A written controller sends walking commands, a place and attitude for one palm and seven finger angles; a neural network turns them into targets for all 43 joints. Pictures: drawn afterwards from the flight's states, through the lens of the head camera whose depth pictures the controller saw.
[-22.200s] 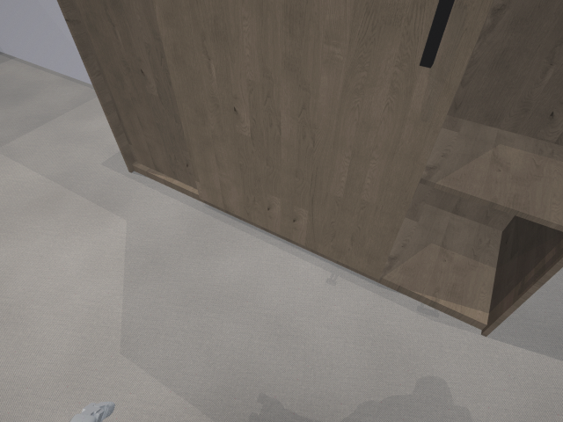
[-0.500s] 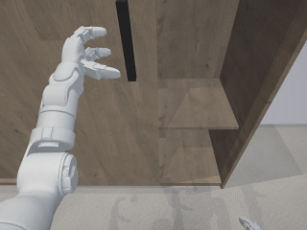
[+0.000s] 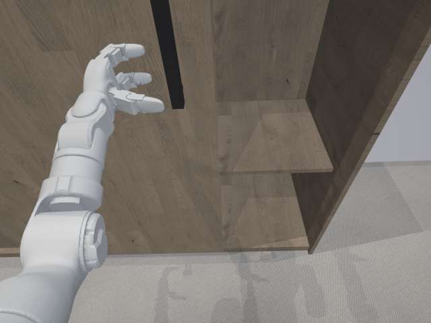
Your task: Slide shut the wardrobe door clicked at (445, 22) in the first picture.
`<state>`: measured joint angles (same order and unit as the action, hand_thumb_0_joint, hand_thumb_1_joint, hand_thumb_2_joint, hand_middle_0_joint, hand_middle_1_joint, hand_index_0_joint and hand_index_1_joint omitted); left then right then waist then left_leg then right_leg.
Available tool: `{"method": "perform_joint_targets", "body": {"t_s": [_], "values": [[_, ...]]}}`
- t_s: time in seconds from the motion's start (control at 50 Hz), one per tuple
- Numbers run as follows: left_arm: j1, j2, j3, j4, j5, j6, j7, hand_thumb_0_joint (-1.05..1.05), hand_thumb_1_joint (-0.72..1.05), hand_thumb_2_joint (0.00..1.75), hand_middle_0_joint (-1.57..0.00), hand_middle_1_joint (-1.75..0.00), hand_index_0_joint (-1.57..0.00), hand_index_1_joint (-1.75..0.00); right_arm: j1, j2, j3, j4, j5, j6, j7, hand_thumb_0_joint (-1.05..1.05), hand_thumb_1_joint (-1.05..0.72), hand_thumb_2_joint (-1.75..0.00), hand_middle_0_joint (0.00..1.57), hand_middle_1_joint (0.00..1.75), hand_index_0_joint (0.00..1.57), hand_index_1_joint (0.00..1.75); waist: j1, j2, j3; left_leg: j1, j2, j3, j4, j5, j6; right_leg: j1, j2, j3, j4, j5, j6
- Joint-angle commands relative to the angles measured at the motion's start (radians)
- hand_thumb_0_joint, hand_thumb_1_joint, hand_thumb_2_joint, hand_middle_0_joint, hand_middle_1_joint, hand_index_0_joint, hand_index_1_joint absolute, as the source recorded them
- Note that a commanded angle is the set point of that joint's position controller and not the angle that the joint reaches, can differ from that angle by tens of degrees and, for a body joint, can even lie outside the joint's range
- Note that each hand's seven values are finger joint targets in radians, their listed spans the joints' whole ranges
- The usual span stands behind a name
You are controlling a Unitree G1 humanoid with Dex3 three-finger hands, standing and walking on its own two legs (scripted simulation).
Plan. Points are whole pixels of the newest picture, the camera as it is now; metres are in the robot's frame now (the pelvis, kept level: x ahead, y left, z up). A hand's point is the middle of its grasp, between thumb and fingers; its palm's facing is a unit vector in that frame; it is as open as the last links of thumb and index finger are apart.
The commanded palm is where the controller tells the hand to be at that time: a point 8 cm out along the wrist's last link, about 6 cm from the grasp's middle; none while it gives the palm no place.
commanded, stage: move the hooked fingers beside the handle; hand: left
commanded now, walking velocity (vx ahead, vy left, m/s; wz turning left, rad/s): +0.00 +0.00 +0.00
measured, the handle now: (171, 51) +0.53 +0.07 +0.26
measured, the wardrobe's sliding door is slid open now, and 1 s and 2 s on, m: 0.41 0.41 0.41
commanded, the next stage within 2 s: feel for the door with the fingertips in 0.60 s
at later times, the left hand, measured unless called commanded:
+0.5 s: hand (128, 75) +0.44 +0.13 +0.26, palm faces +0.00 -1.00 -0.02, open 14.0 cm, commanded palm +0.43 +0.19 +0.25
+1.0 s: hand (152, 83) +0.45 +0.10 +0.24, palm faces -0.02 -1.00 +0.01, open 14.0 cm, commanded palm +0.43 +0.16 +0.25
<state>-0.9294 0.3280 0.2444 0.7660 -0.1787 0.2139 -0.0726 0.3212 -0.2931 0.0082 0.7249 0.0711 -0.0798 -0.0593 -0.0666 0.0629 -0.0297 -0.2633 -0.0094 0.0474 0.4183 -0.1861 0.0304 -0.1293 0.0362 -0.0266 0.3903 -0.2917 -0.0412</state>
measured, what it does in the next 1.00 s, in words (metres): stands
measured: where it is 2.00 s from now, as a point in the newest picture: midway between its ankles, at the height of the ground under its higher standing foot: outside the picture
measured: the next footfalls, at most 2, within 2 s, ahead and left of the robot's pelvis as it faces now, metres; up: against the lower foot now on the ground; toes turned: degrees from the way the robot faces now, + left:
none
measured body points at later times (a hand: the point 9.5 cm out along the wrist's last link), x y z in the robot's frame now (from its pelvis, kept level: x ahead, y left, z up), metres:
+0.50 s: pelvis +0.00 +0.00 +0.00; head +0.00 -0.03 +0.45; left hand +0.44 +0.19 +0.27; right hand +0.13 -0.27 -0.11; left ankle +0.02 +0.10 -0.74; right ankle -0.06 -0.09 -0.74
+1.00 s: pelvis +0.00 +0.00 +0.00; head -0.01 -0.03 +0.45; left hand +0.45 +0.15 +0.25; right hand +0.09 -0.26 -0.13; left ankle +0.02 +0.10 -0.74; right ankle -0.06 -0.09 -0.74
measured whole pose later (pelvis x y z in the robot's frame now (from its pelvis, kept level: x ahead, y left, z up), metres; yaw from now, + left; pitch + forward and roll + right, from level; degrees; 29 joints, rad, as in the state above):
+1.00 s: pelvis +0.00 +0.00 +0.00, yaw +0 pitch +1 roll +0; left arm -0.92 0.25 0.19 0.68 -0.19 0.30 -0.02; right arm 0.29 -0.28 0.01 0.73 0.07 -0.06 -0.05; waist -0.05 0.07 -0.04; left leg -0.25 -0.01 0.04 0.42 -0.18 0.03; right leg -0.11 0.03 -0.03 0.39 -0.29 -0.04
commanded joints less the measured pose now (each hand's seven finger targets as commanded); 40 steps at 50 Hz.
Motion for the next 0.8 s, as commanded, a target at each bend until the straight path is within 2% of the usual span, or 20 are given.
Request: {"method": "perform_joint_targets", "body": {"t_s": [0.0, 0.06, 0.08, 0.14, 0.2, 0.26, 0.3, 0.32, 0.36, 0.38, 0.4, 0.44, 0.46, 0.52, 0.56, 0.58, 0.64, 0.68, 0.72, 0.78], "values": [[-0.645, 0.275, 0.085, -0.423, -0.003, -0.154, 0.024, 0.0, -0.5, 0.3, -0.3, -1.2, -0.3, -1.2, -0.062, -0.116, -0.041, -0.134, -0.007, -0.073, -0.001, 0.0, -0.9, -0.9, 0.2, 0.3, 0.2, 0.3, 0.01, -0.017, -0.429, 0.385, 0.016, -0.075, 0.032, 0.354, 0.037, -0.043, -0.011, 0.031, -0.036, 0.446, 0.02], [-0.534, 0.227, 0.058, -0.333, 0.018, -0.103, 0.033, 0.0, -0.5, 0.3, -0.3, -1.2, -0.3, -1.2, -0.058, -0.114, -0.043, -0.124, -0.003, -0.066, 0.006, 0.0, -0.9, -0.9, 0.2, 0.3, 0.2, 0.3, 0.015, -0.038, -0.365, 0.354, 0.018, -0.062, 0.027, 0.358, 0.034, -0.062, -0.008, 0.021, -0.034, 0.45, 0.019], [-0.452, 0.237, 0.075, -0.263, 0.025, -0.073, 0.036, 0.0, -0.5, 0.3, -0.3, -1.2, -0.3, -1.2, -0.05, -0.119, -0.046, -0.121, -0.005, -0.056, 0.008, 0.0, -0.9, -0.9, 0.2, 0.3, 0.2, 0.3, 0.029, -0.076, -0.337, 0.307, 0.017, -0.056, 0.023, 0.343, 0.034, -0.04, -0.011, 0.017, -0.04, 0.443, 0.019], [-0.356, 0.22, 0.062, -0.143, 0.019, 0.019, 0.016, 0.0, -0.5, 0.3, -0.3, -1.2, -0.3, -1.2, -0.053, -0.13, -0.039, -0.134, 0.005, -0.031, 0.007, 0.0, -0.9, -0.9, 0.2, 0.3, 0.2, 0.3, 0.032, -0.135, -0.23, 0.208, 0.006, -0.035, 0.009, 0.274, 0.038, -0.047, -0.014, 0.018, -0.05, 0.457, 0.029], [-0.345, 0.277, 0.111, -0.189, 0.006, 0.028, 0.004, 0.0, -0.5, 0.3, -0.3, -1.2, -0.3, -1.2, -0.063, -0.136, -0.039, -0.159, 0.006, -0.014, 0.003, 0.0, -0.9, -0.9, 0.2, 0.3, 0.2, 0.3, 0.044, -0.159, -0.256, 0.188, 0.001, -0.029, 0.006, 0.28, 0.041, 0.006, -0.021, 0.024, -0.046, 0.506, 0.033], [-0.492, 0.284, 0.102, -0.369, -0.002, -0.041, -0.003, 0.0, -0.5, 0.3, -0.3, -1.2, -0.3, -1.2, -0.083, -0.12, -0.041, -0.175, 0.002, -0.024, -0.003, 0.0, -0.9, -0.9, 0.2, 0.3, 0.2, 0.3, 0.023, -0.129, -0.327, 0.247, 0.001, -0.026, 0.017, 0.302, 0.048, 0.017, -0.023, 0.036, -0.044, 0.532, 0.037], [-0.561, 0.27, 0.069, -0.487, -0.001, -0.097, -0.002, 0.0, -0.5, 0.3, -0.3, -1.2, -0.3, -1.2, -0.097, -0.113, -0.041, -0.178, 0.003, -0.036, -0.004, 0.0, -0.9, -0.9, 0.2, 0.3, 0.2, 0.3, 0.009, -0.059, -0.364, 0.32, 0.008, -0.035, 0.028, 0.338, 0.051, 0.0, -0.018, 0.039, -0.042, 0.518, 0.03], [-0.585, 0.233, 0.038, -0.537, -0.001, -0.112, -0.005, 0.0, -0.5, 0.3, -0.3, -1.2, -0.3, -1.2, -0.102, -0.106, -0.041, -0.179, 0.001, -0.045, -0.002, 0.0, -0.9, -0.9, 0.2, 0.3, 0.2, 0.3, 0.002, -0.017, -0.394, 0.371, 0.009, -0.042, 0.036, 0.365, 0.051, -0.018, -0.015, 0.039, -0.038, 0.515, 0.028], [-0.584, 0.198, 0.008, -0.531, -0.006, -0.107, -0.012, 0.0, -0.5, 0.3, -0.3, -1.2, -0.3, -1.2, -0.106, -0.105, -0.041, -0.163, 0.006, -0.053, -0.003, 0.0, -0.9, -0.9, 0.2, 0.3, 0.2, 0.3, -0.011, 0.026, -0.389, 0.425, 0.014, -0.055, 0.046, 0.38, 0.043, -0.068, -0.01, 0.031, -0.039, 0.482, 0.022], [-0.562, 0.151, -0.035, -0.509, -0.009, -0.094, -0.016, 0.0, -0.5, 0.3, -0.3, -1.2, -0.3, -1.2, -0.107, -0.104, -0.041, -0.157, 0.006, -0.051, -0.002, 0.0, -0.9, -0.9, 0.2, 0.3, 0.2, 0.3, -0.014, 0.022, -0.364, 0.417, 0.017, -0.057, 0.048, 0.373, 0.04, -0.077, -0.012, 0.023, -0.041, 0.459, 0.018], [-0.532, 0.145, -0.022, -0.466, -0.016, -0.07, -0.017, 0.0, -0.5, 0.3, -0.3, -1.2, -0.3, -1.2, -0.109, -0.107, -0.04, -0.15, 0.01, -0.055, -0.002, 0.0, -0.9, -0.9, 0.2, 0.3, 0.2, 0.3, -0.013, 0.024, -0.337, 0.409, 0.015, -0.062, 0.048, 0.352, 0.039, -0.106, -0.006, 0.022, -0.044, 0.447, 0.019], [-0.461, 0.124, -0.033, -0.336, -0.02, -0.004, -0.019, 0.0, -0.5, 0.3, -0.3, -1.2, -0.3, -1.2, -0.107, -0.114, -0.038, -0.134, 0.015, -0.044, -0.003, 0.0, -0.9, -0.9, 0.2, 0.3, 0.2, 0.3, -0.007, -0.025, -0.268, 0.338, 0.009, -0.061, 0.037, 0.298, 0.036, -0.118, -0.008, 0.017, -0.047, 0.417, 0.02], [-0.442, 0.114, -0.03, -0.274, -0.025, 0.029, -0.016, 0.0, -0.5, 0.3, -0.3, -1.2, -0.3, -1.2, -0.102, -0.116, -0.036, -0.126, 0.014, -0.039, -0.004, 0.0, -0.9, -0.9, 0.2, 0.3, 0.2, 0.3, -0.009, -0.077, -0.233, 0.3, 0.006, -0.062, 0.032, 0.26, 0.037, -0.131, -0.009, 0.014, -0.054, 0.393, 0.025], [-0.431, 0.126, -0.011, -0.166, -0.02, 0.075, 0.009, 0.0, -0.5, 0.3, -0.3, -1.2, -0.3, -1.2, -0.094, -0.124, -0.031, -0.118, 0.013, -0.02, -0.004, 0.0, -0.9, -0.9, 0.2, 0.3, 0.2, 0.3, 0.001, -0.144, -0.194, 0.228, 0.002, -0.061, 0.017, 0.205, 0.036, -0.13, -0.015, 0.013, -0.058, 0.355, 0.029], [-0.495, 0.175, 0.025, -0.211, -0.016, 0.048, 0.028, 0.0, -0.5, 0.3, -0.3, -1.2, -0.3, -1.2, -0.098, -0.122, -0.033, -0.127, 0.005, -0.02, -0.006, 0.0, -0.9, -0.9, 0.2, 0.3, 0.2, 0.3, 0.007, -0.144, -0.241, 0.232, 0.0, -0.059, 0.019, 0.222, 0.039, -0.104, -0.021, 0.023, -0.053, 0.374, 0.029], [-0.5, 0.238, 0.07, -0.236, -0.012, 0.015, 0.041, 0.0, -0.5, 0.3, -0.3, -1.2, -0.3, -1.2, -0.094, -0.122, -0.032, -0.128, -0.001, -0.015, -0.005, 0.0, -0.9, -0.9, 0.2, 0.3, 0.2, 0.3, 0.022, -0.139, -0.275, 0.232, 0.002, -0.057, 0.018, 0.238, 0.038, -0.062, -0.026, 0.027, -0.049, 0.385, 0.026], [-0.602, 0.279, 0.105, -0.402, -0.002, -0.09, 0.055, 0.0, -0.5, 0.3, -0.3, -1.2, -0.3, -1.2, -0.11, -0.102, -0.03, -0.158, -0.01, -0.032, -0.002, 0.0, -0.9, -0.9, 0.2, 0.3, 0.2, 0.3, 0.028, -0.113, -0.4, 0.297, 0.002, -0.054, 0.025, 0.32, 0.044, 0.017, -0.028, 0.041, -0.029, 0.486, 0.028], [-0.595, 0.289, 0.094, -0.436, 0.012, -0.132, 0.053, 0.0, -0.5, 0.3, -0.3, -1.2, -0.3, -1.2, -0.112, -0.1, -0.03, -0.157, -0.01, -0.034, -0.001, 0.0, -0.9, -0.9, 0.2, 0.3, 0.2, 0.3, 0.029, -0.091, -0.416, 0.314, 0.008, -0.052, 0.023, 0.345, 0.044, 0.041, -0.03, 0.041, -0.027, 0.501, 0.026], [-0.534, 0.231, 0.06, -0.393, 0.02, -0.121, 0.042, 0.0, -0.5, 0.3, -0.3, -1.2, -0.3, -1.2, -0.112, -0.098, -0.032, -0.155, -0.005, -0.039, 0.003, 0.0, -0.9, -0.9, 0.2, 0.3, 0.2, 0.3, 0.023, -0.074, -0.382, 0.33, 0.009, -0.049, 0.026, 0.352, 0.044, 0.004, -0.021, 0.036, -0.027, 0.504, 0.025], [-0.427, 0.104, -0.042, -0.278, 0.018, -0.039, 0.016, 0.0, -0.5, 0.3, -0.3, -1.2, -0.3, -1.2, -0.106, -0.103, -0.035, -0.15, 0.007, -0.027, 0.008, 0.0, -0.9, -0.9, 0.2, 0.3, 0.2, 0.3, 0.017, -0.07, -0.279, 0.3, 0.01, -0.046, 0.021, 0.301, 0.037, -0.053, -0.017, 0.018, -0.046, 0.439, 0.021]]}}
